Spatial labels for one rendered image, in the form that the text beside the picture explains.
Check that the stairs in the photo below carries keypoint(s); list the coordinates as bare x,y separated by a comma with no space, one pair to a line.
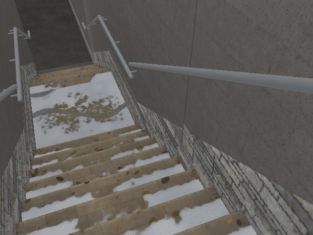
68,72
120,182

